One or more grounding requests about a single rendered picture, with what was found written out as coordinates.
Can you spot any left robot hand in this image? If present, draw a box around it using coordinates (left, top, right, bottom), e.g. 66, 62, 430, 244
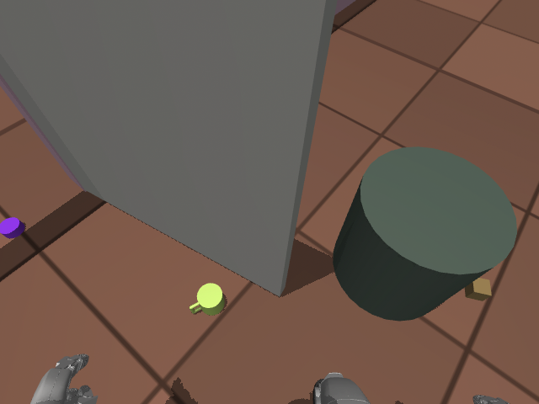
30, 354, 98, 404

